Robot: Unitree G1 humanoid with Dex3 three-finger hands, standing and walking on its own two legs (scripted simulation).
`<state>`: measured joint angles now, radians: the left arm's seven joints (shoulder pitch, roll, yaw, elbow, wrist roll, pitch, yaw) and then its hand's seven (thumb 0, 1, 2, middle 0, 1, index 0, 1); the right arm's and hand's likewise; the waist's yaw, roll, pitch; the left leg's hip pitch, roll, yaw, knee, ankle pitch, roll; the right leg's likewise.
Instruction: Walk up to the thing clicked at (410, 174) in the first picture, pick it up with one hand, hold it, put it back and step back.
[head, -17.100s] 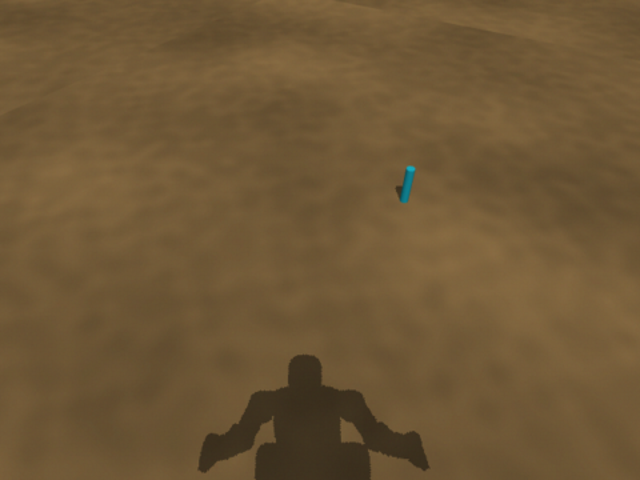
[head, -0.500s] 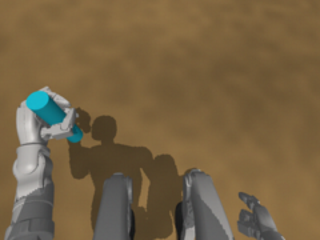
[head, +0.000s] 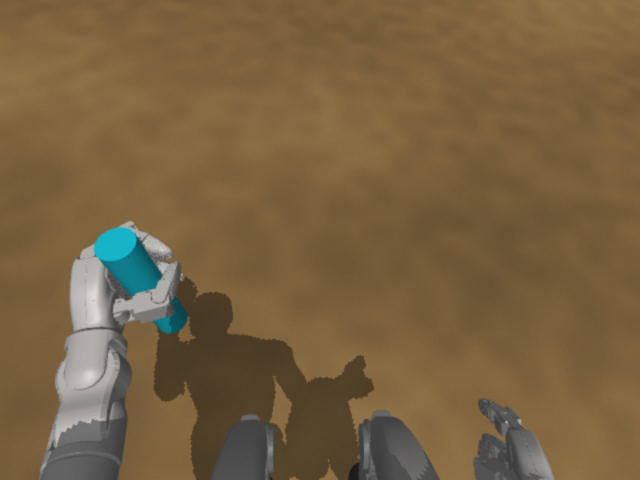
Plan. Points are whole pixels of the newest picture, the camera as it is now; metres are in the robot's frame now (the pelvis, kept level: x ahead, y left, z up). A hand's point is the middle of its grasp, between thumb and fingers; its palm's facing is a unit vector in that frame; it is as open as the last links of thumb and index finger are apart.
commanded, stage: lift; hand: left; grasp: from the side
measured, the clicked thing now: (148, 288) +0.36 +0.21 +0.01
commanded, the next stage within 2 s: hold in 1.02 s
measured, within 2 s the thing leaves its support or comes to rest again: neither
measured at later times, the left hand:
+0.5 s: hand (153, 250) +0.36 +0.18 +0.11, palm faces +0.15 -0.99 -0.01, open 5.3 cm
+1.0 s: hand (161, 222) +0.37 +0.16 +0.14, palm faces +0.14 -0.99 +0.00, open 5.3 cm
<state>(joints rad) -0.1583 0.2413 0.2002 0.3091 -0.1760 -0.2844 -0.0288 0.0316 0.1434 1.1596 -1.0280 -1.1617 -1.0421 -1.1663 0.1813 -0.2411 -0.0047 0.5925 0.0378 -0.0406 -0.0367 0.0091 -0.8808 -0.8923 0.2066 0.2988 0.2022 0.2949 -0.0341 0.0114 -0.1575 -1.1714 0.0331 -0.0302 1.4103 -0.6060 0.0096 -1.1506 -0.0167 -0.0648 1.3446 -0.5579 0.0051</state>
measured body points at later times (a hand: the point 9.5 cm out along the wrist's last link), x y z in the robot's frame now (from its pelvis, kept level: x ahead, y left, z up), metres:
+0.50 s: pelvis +0.02 +0.00 +0.06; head +0.09 +0.01 +0.51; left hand +0.34 +0.23 +0.11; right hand +0.16 -0.24 -0.04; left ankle +0.03 +0.11 -0.60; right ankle +0.04 -0.13 -0.60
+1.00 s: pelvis +0.03 -0.01 +0.09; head +0.09 +0.00 +0.53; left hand +0.35 +0.22 +0.14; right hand +0.17 -0.25 -0.02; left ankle +0.03 +0.11 -0.60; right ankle +0.04 -0.13 -0.60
